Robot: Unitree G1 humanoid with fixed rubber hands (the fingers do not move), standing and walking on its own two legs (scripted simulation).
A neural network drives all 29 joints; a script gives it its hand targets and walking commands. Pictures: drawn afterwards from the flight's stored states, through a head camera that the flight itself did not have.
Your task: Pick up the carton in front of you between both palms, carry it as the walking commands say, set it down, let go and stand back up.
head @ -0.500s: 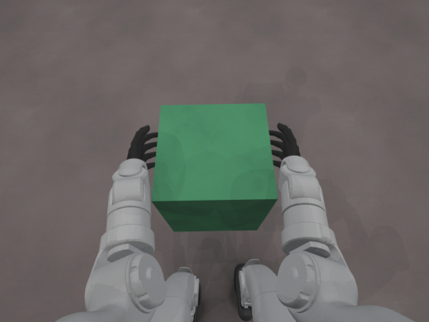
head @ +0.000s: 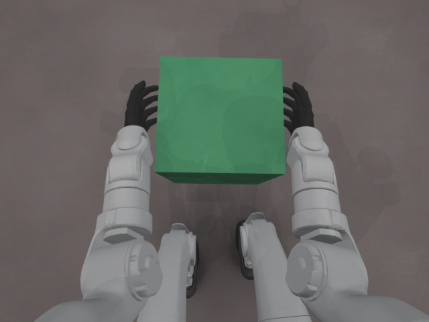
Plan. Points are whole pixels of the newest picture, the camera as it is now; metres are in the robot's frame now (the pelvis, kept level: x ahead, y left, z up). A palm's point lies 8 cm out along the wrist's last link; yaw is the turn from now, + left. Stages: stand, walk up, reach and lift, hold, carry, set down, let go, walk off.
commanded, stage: set down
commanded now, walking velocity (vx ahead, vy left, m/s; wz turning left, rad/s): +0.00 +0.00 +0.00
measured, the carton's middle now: (218, 132) +0.44 -0.02 -0.15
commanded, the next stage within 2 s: none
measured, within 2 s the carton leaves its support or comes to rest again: rests again in 1.56 s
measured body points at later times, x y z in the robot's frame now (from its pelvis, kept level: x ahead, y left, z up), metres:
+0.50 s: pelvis -0.04 +0.00 -0.13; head +0.28 -0.02 +0.19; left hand +0.50 +0.11 -0.24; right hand +0.47 -0.19 -0.25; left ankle +0.04 +0.11 -0.58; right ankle +0.09 -0.12 -0.58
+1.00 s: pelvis -0.04 +0.00 -0.22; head +0.34 -0.02 +0.02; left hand +0.54 +0.09 -0.40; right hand +0.51 -0.21 -0.38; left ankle +0.04 +0.11 -0.58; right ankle +0.09 -0.12 -0.58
